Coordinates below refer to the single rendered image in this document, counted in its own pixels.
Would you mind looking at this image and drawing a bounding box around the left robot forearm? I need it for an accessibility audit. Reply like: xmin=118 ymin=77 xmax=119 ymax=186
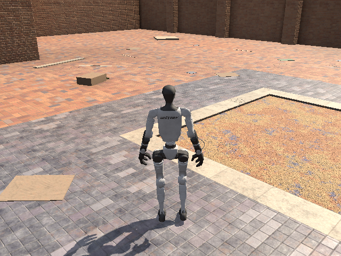
xmin=140 ymin=130 xmax=150 ymax=154

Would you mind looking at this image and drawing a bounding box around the right robot hand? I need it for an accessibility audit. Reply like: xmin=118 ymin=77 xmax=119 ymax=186
xmin=191 ymin=153 xmax=204 ymax=167

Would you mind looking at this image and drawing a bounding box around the left robot foot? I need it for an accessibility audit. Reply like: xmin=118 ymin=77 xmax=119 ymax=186
xmin=158 ymin=208 xmax=166 ymax=222

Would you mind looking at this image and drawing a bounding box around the left robot hand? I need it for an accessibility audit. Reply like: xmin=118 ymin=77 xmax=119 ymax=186
xmin=139 ymin=153 xmax=151 ymax=165

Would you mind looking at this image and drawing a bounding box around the robot head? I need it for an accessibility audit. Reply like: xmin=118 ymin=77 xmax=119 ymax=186
xmin=160 ymin=85 xmax=178 ymax=111

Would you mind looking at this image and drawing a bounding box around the left robot upper arm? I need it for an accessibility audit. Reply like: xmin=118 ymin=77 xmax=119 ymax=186
xmin=144 ymin=108 xmax=158 ymax=138

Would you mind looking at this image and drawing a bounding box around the right robot forearm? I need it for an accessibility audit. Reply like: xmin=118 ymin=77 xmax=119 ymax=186
xmin=190 ymin=130 xmax=202 ymax=155

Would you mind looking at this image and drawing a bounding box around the right robot upper arm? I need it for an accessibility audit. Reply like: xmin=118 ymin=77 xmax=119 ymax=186
xmin=181 ymin=108 xmax=195 ymax=138

